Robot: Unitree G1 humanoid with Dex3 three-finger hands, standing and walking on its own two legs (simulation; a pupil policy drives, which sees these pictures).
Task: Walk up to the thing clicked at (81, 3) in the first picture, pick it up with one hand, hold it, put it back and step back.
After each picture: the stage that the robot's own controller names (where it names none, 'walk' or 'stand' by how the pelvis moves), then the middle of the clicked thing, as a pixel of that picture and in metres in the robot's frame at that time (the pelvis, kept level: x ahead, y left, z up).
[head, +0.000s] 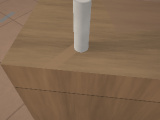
stand; (81, 26) +0.59 +0.00 +0.09
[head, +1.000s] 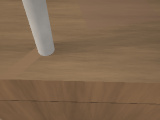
rise first; (40, 26) +0.51 +0.17 +0.12
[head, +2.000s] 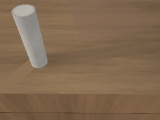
stand; (32, 40) +0.48 +0.19 +0.09
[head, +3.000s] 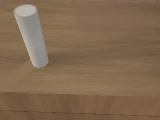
stand; (34, 40) +0.48 +0.19 +0.09
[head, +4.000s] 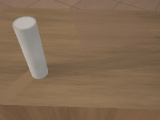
stand; (33, 51) +0.44 +0.18 +0.09
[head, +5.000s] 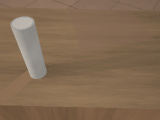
stand; (31, 51) +0.44 +0.19 +0.08
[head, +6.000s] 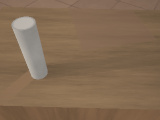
stand; (32, 52) +0.44 +0.19 +0.08
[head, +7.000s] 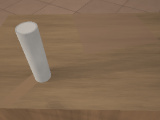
rise first; (36, 55) +0.43 +0.20 +0.09
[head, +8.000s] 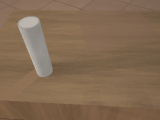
go down; (38, 50) +0.45 +0.20 +0.09
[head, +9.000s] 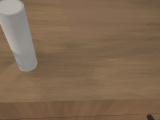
go down; (20, 41) +0.45 +0.18 +0.11
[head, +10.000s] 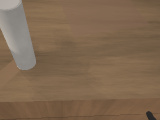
go down; (18, 38) +0.44 +0.18 +0.12
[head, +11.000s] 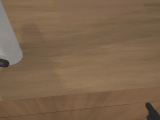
close in; out of the picture +0.44 +0.20 +0.15
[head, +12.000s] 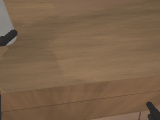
close; out of the picture +0.51 +0.20 +0.16
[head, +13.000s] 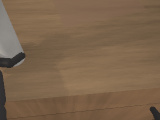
close; (0, 31) +0.44 +0.20 +0.15
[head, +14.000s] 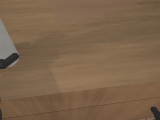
lift; out of the picture +0.44 +0.21 +0.16
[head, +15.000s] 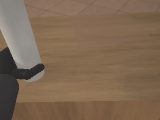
lift; (20, 39) +0.34 +0.16 +0.26
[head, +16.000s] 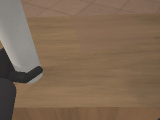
hold; (18, 42) +0.32 +0.17 +0.26
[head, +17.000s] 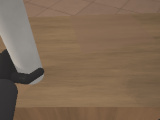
crouch; (20, 43) +0.33 +0.16 +0.25
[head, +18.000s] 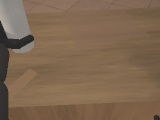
crouch; (11, 10) +0.44 +0.18 +0.28
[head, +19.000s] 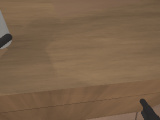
lower; out of the picture +0.50 +0.22 +0.15
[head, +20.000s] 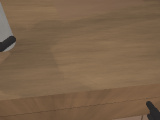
lower; out of the picture +0.49 +0.21 +0.16
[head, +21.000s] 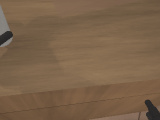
lower; out of the picture +0.50 +0.21 +0.16
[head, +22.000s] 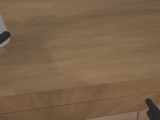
lower; out of the picture +0.50 +0.22 +0.16
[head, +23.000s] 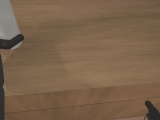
loosen; out of the picture +0.49 +0.20 +0.16
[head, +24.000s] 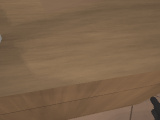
withdraw; out of the picture +0.49 +0.22 +0.17
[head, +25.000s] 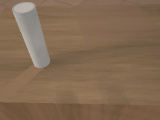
sink last; (34, 39) +0.47 +0.20 +0.13
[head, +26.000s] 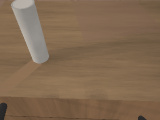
stand; (33, 34) +0.49 +0.20 +0.12
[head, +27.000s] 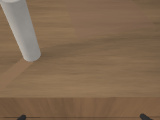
stand; (23, 31) +0.49 +0.21 +0.14
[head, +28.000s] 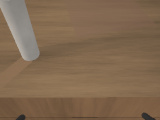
stand; (22, 29) +0.48 +0.21 +0.15
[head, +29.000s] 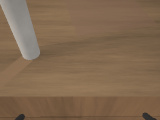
stand; (22, 28) +0.49 +0.21 +0.15
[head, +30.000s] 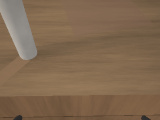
stand; (19, 28) +0.49 +0.22 +0.15
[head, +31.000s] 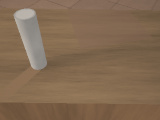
stand; (33, 42) +0.49 +0.20 +0.09
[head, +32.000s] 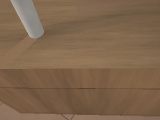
walk; (26, 10) +0.59 +0.23 +0.10
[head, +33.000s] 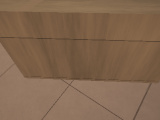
walk; out of the picture +0.91 +0.17 +0.11
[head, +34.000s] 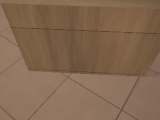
stand; out of the picture +1.16 +0.21 +0.10
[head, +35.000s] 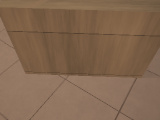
stand; out of the picture +1.14 +0.20 +0.09
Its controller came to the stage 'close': yes
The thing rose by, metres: 0.20
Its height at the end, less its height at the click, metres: +0.00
